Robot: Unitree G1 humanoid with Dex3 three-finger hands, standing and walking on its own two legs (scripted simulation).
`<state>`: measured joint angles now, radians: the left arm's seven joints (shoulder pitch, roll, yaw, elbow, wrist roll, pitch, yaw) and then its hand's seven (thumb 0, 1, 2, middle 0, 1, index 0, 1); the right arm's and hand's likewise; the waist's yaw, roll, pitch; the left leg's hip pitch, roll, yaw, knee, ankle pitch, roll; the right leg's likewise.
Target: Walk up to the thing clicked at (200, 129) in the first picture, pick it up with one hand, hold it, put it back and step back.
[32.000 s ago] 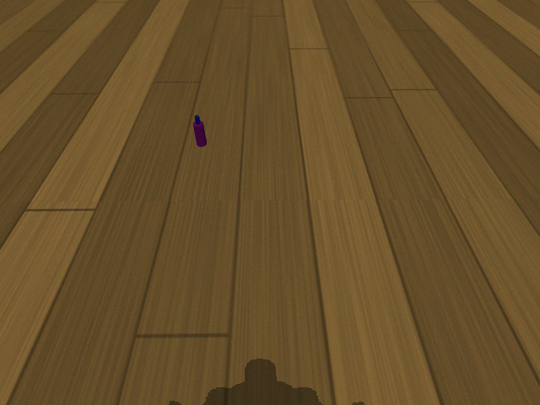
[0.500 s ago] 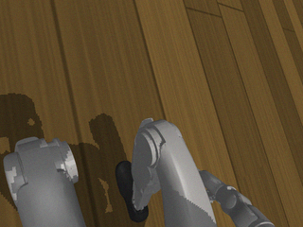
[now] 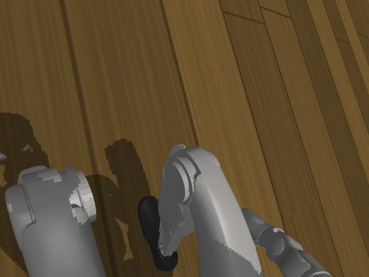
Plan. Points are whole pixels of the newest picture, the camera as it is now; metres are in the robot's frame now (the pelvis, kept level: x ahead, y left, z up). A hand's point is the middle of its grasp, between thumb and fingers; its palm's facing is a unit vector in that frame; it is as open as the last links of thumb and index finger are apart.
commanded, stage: withdraw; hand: left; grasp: from the side
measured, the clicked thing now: out of the picture +0.40 +0.31 -0.19
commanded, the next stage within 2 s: rise in 0.30 s
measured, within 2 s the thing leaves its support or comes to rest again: neither
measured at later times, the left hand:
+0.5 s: hand out of the picture +0.37 +0.38 -0.07, palm faces +0.39 -0.91 -0.11, open 17.6 cm
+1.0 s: hand out of the picture +0.25 +0.36 +0.09, palm faces +0.35 -0.81 -0.47, open 17.3 cm
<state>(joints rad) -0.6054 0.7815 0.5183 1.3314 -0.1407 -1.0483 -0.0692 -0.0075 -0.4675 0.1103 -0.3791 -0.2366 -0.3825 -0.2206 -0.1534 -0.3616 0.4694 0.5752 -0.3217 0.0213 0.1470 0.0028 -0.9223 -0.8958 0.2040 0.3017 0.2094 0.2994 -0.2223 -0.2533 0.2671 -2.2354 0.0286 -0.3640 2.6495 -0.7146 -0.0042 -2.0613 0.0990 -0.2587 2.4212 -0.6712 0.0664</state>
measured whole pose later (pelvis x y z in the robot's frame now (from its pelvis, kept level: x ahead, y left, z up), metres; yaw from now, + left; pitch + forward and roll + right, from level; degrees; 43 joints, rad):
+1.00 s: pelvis +0.02 -0.02 +0.18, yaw +11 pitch +33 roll -5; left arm -0.10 0.49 0.34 0.42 0.02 -0.04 0.03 -0.01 -0.51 0.07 -0.06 -0.06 -0.06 -0.06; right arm 0.08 -0.26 0.01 0.55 0.05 0.14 -0.01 0.01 -0.90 -0.90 0.20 0.30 0.21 0.30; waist -0.02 0.01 -0.13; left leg -1.90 0.06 -0.08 1.98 -0.65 0.00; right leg -1.83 0.03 -0.06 1.93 -0.67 0.01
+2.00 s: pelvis +0.10 +0.01 +0.43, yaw +17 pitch +9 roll -2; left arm 0.48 0.21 -0.02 -0.03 -0.01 0.28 0.15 -0.01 -0.52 0.06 -0.06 -0.05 -0.05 -0.05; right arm 0.27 -0.21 0.04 0.47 0.02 -0.11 -0.18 0.02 -0.90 -0.90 0.20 0.30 0.21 0.30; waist -0.02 0.03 -0.11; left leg -0.66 0.03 -0.04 0.98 -0.47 -0.01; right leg -0.59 0.00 -0.04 0.92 -0.49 0.01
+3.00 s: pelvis +0.10 +0.00 +0.43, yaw +17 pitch +8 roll -2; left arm 0.47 0.21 -0.01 0.00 -0.02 0.26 0.14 -0.01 -0.56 0.04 -0.05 -0.05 -0.05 -0.05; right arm 0.28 -0.21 0.03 0.51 0.01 -0.12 -0.18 0.02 -0.90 -0.90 0.20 0.30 0.21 0.30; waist -0.02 0.03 -0.10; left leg -0.63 0.03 -0.03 0.96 -0.46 -0.01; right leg -0.56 0.00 -0.04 0.90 -0.48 0.01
